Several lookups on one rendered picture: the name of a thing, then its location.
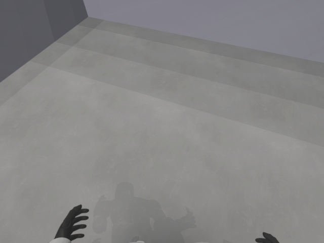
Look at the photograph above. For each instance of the right robot hand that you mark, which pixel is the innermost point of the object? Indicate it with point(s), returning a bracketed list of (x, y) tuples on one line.
[(268, 239)]

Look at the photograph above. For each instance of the left robot hand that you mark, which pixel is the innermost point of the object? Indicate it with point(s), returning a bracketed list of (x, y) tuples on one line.
[(66, 228)]

